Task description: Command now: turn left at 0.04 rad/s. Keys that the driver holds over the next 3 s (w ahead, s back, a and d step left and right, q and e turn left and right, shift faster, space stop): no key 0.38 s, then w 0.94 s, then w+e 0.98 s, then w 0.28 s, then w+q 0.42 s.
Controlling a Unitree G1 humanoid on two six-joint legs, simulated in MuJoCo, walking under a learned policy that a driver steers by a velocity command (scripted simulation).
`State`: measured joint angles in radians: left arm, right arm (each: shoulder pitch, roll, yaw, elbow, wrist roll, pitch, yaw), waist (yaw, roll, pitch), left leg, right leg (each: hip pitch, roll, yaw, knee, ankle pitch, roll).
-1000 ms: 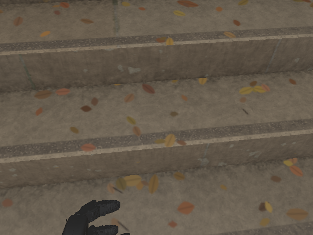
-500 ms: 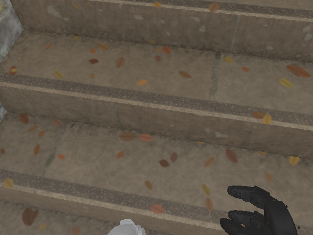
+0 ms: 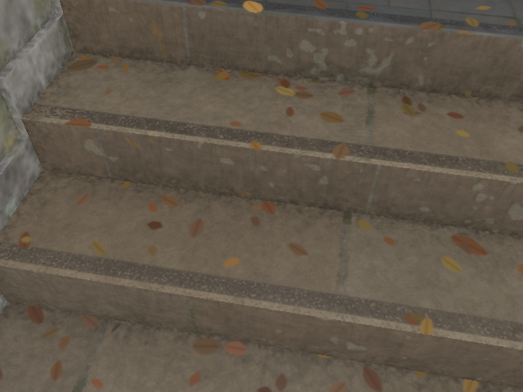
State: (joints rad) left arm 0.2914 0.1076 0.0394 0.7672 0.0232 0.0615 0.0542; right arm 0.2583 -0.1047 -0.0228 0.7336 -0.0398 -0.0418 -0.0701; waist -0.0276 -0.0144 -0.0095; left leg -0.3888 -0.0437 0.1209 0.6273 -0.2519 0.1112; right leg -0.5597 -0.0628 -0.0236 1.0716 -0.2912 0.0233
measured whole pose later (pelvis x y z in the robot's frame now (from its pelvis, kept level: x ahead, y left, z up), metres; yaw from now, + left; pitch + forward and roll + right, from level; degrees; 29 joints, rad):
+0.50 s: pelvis +0.06 -0.03 +0.02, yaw +0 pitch +0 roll +0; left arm 0.41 0.13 0.03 0.91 0.02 -0.02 0.05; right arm 0.39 -0.13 -0.04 0.94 -0.01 -0.02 -0.04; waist 0.00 0.01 -0.04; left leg -0.22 -0.02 0.08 0.49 -0.30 0.06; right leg -0.18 0.02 -0.06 0.47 -0.31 -0.06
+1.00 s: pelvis +0.24 +0.05 +0.01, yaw -1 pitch +5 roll +0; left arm 0.12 0.19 0.04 0.77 0.02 -0.06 0.03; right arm 0.46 -0.14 -0.03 0.94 -0.05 -0.10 0.00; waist -0.03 -0.06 -0.08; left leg -0.17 -0.01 0.09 0.47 -0.39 0.04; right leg -0.92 0.07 0.03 2.15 -0.52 -0.14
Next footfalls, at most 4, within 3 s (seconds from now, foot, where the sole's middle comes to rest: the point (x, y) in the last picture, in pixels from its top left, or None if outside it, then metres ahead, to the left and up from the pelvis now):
0.08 right None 0.07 -0.13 -0.76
0.84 left None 0.19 0.14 -0.76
1.18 right None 0.46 0.02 -0.59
1.60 left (182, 240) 0.75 0.19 -0.43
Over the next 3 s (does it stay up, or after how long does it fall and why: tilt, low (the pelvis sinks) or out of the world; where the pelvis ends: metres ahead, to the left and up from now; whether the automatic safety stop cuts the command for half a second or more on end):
stays up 1.36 -0.22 0.68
